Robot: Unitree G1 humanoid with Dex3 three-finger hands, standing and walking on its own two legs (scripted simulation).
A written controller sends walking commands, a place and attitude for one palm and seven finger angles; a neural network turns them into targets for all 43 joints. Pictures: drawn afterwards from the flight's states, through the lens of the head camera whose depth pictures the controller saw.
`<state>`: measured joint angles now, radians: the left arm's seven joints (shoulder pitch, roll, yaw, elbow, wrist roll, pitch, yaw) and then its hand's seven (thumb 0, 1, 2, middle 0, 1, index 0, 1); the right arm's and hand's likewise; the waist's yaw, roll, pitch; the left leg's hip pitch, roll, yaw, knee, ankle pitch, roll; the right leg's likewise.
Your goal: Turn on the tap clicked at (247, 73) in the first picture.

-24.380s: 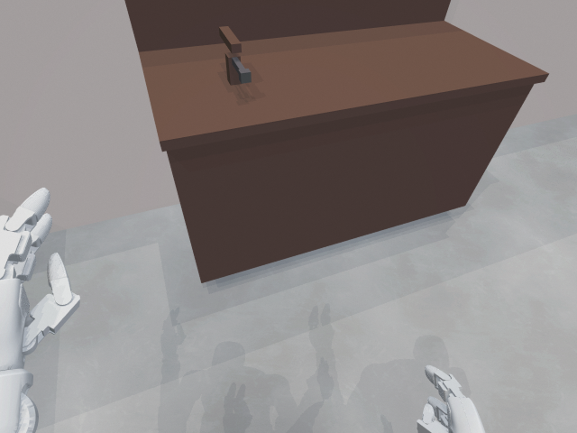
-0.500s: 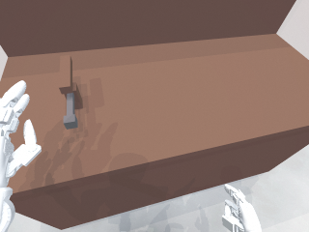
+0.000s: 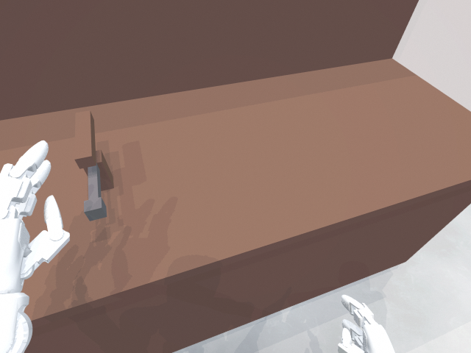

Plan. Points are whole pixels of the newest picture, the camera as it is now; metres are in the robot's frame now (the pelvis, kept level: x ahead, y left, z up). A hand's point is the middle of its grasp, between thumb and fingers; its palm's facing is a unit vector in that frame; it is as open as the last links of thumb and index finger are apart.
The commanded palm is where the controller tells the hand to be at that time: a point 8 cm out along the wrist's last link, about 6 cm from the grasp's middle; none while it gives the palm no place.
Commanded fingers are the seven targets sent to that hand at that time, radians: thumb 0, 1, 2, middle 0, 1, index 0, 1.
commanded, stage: come to a stop and stand still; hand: left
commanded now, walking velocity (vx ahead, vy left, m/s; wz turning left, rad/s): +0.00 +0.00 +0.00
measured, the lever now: (95, 209) +0.32 +0.27 +0.06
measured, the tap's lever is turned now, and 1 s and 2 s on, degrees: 0 0 0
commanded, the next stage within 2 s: look again from close up in 0.62 s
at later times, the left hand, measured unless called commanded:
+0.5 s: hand (62, 218) +0.25 +0.25 +0.15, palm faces +0.37 -0.85 -0.38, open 7.4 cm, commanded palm +0.19 +0.28 +0.18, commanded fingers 0.00 0.90 0.90 -0.20 -0.30 -0.20 -0.30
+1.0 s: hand (53, 232) +0.22 +0.25 +0.16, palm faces +0.39 -0.84 -0.37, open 7.4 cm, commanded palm +0.16 +0.28 +0.18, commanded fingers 0.00 0.90 0.90 -0.20 -0.30 -0.20 -0.30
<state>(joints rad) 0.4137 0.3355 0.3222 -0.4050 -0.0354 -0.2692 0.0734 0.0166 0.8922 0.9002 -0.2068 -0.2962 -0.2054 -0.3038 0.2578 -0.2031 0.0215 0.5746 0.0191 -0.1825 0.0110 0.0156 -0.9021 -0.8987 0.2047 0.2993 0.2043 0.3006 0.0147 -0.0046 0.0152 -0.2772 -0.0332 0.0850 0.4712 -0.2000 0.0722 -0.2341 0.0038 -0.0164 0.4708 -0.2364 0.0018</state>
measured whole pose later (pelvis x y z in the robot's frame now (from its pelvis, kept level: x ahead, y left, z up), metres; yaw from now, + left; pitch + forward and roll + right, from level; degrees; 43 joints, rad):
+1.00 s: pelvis +0.01 +0.00 +0.01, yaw +2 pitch +0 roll -1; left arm 0.44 0.36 0.34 -0.46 -0.04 -0.20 0.10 0.02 0.89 0.90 -0.21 -0.30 -0.21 -0.30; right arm 0.23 -0.19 0.03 0.58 0.01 -0.11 -0.04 0.02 -0.90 -0.90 0.21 0.30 0.20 0.30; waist 0.01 -0.01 0.04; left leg -0.24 -0.03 0.05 0.43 -0.19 0.07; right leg -0.16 0.01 -0.05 0.37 -0.20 0.00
